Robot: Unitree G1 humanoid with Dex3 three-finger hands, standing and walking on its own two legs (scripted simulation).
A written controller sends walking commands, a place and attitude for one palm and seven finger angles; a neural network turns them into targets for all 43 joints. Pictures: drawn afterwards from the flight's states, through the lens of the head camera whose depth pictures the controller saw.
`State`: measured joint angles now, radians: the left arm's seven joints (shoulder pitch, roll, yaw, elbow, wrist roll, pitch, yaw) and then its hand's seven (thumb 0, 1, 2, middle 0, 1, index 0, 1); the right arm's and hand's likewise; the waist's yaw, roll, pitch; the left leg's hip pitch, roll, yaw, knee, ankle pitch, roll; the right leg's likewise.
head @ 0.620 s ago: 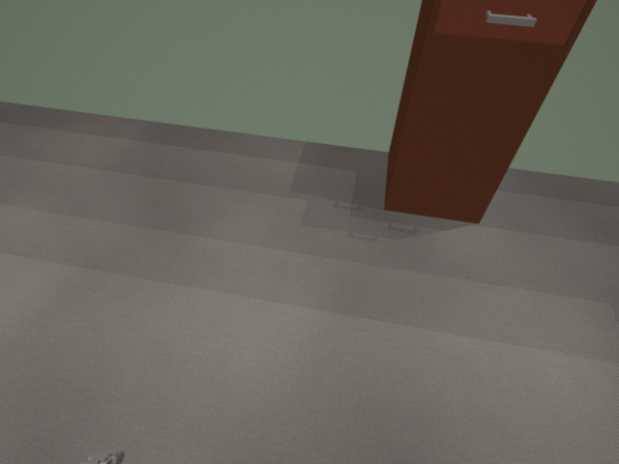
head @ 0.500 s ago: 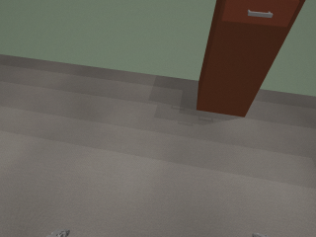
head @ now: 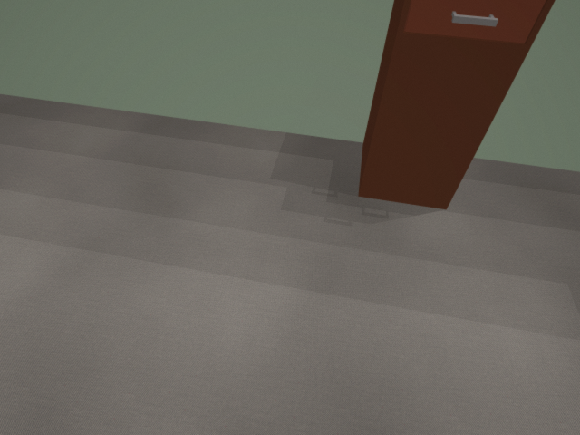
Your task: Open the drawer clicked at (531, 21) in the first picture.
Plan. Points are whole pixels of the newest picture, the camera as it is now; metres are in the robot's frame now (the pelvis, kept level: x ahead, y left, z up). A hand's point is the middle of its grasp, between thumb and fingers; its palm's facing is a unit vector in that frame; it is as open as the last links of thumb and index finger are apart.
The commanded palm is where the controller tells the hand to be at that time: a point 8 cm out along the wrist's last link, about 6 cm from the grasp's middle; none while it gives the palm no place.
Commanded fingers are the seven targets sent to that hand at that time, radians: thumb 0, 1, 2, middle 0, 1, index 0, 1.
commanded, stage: stand and wait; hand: left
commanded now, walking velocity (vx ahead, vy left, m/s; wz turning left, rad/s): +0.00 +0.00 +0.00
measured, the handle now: (473, 18) +1.28 -0.51 +0.09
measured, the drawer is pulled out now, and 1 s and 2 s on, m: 0.00 0.00 0.00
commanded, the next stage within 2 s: look at it before walking up in 0.20 s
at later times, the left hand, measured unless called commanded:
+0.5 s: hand out of the picture +0.07 +0.24 -0.16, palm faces -0.04 -0.95 -0.32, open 7.4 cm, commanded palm none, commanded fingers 0.00 0.90 0.90 -0.20 -0.30 -0.20 -0.30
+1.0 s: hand out of the picture +0.08 +0.24 -0.16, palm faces -0.04 -0.94 -0.33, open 7.4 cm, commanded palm none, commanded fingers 0.00 0.90 0.90 -0.20 -0.30 -0.20 -0.30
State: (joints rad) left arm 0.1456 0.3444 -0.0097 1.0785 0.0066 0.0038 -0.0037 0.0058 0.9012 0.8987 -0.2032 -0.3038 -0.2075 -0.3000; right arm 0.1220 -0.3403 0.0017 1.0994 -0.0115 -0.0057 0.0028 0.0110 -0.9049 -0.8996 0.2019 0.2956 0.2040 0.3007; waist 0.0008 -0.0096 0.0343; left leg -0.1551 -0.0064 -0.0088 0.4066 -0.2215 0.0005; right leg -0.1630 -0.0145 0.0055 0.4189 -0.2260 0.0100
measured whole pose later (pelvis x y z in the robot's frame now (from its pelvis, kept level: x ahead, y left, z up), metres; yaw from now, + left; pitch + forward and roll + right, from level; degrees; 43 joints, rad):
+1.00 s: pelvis +0.00 -0.01 +0.00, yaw -1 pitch -1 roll +0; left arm 0.13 0.34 -0.01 1.08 0.01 0.00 -0.01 0.00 0.90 0.90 -0.20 -0.30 -0.21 -0.30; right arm 0.10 -0.34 0.00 1.11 -0.01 -0.01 0.00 0.01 -0.91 -0.90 0.20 0.30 0.20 0.30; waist 0.01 -0.01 0.04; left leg -0.14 0.01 0.00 0.37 -0.20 -0.01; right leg -0.16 0.00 0.01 0.38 -0.21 0.00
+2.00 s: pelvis +0.03 +0.01 +0.00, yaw -33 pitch +1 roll -2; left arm 0.22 0.30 0.10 0.91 0.04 0.06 -0.06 0.01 0.91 0.90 -0.20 -0.30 -0.20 -0.30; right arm 0.35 -0.20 -0.01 0.95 -0.02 -0.04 -0.03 0.01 -0.91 -0.90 0.20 0.30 0.20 0.30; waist 0.01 -0.05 -0.01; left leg -0.06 0.05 0.12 0.36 -0.32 0.02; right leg -0.63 -0.01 0.02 1.17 -0.22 0.06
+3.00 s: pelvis +0.32 -0.28 +0.00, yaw -61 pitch +1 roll -1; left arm 0.26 0.19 0.08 1.03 0.03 0.02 -0.04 0.01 0.91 0.90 -0.20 -0.30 -0.20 -0.30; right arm 0.36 -0.16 -0.05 1.05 -0.03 -0.08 -0.02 0.00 -0.94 -0.90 0.20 0.30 0.20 0.30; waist 0.01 -0.05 0.01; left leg -0.07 0.08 0.29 0.35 -0.29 0.01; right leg -0.61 -0.11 -0.05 1.09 -0.17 0.02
